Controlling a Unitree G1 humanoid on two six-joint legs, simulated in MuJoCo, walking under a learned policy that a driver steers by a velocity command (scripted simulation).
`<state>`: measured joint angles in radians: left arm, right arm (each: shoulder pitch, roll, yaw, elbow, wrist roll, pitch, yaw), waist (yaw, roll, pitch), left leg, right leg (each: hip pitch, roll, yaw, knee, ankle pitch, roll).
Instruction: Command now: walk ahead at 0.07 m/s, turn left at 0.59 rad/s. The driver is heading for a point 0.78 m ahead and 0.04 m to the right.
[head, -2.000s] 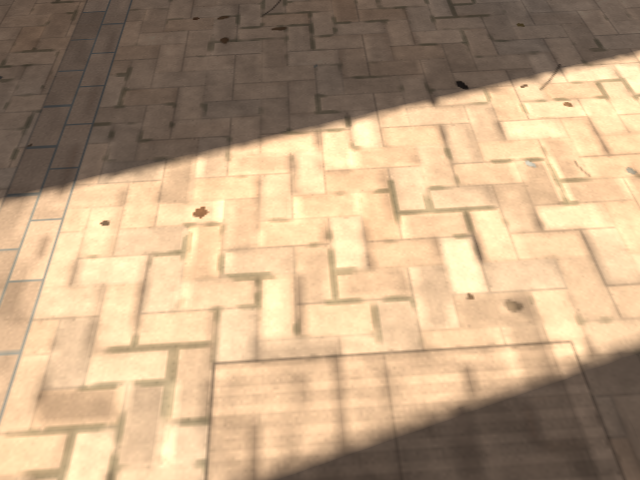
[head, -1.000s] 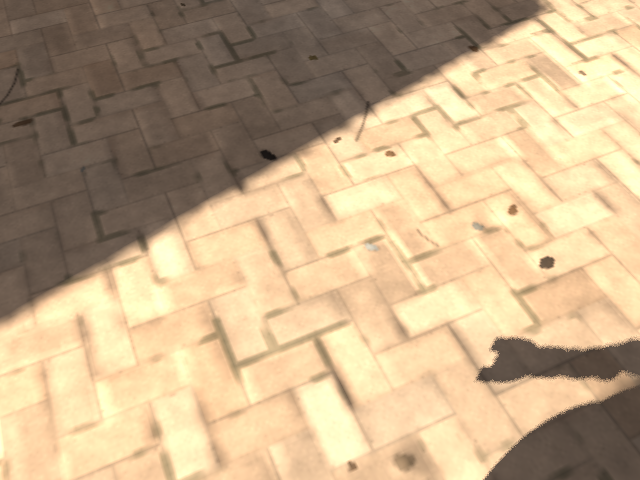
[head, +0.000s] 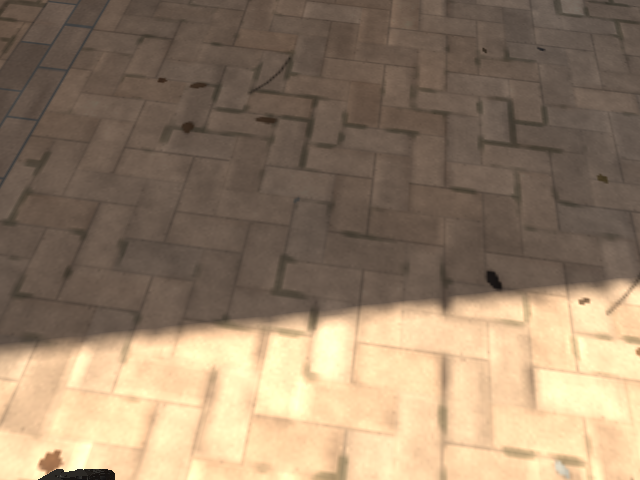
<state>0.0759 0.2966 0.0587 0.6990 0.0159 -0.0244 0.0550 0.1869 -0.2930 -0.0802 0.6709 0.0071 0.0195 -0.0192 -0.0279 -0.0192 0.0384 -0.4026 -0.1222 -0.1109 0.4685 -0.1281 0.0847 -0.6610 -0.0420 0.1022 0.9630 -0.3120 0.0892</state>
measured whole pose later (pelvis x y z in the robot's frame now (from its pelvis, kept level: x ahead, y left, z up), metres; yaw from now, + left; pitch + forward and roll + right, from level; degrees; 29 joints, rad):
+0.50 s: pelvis +0.09 -0.01 +0.00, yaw +10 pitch +3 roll +1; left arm 0.32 0.27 0.06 0.75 -0.02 -0.02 0.01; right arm 0.18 -0.27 -0.06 0.66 0.02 -0.02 0.02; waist 0.06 0.00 -0.03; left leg -0.34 -0.01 0.00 0.58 -0.31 0.01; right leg -0.23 -0.04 0.05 0.45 -0.27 0.02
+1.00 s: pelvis +0.31 +0.01 -0.02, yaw +11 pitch +3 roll +0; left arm 0.00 0.26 0.03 0.63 -0.01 -0.09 -0.05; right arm 0.47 -0.30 -0.06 0.84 0.02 -0.04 -0.01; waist -0.09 0.00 0.03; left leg 0.02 0.02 -0.03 0.53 -0.47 0.01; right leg -0.53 0.01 -0.04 0.56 -0.08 -0.06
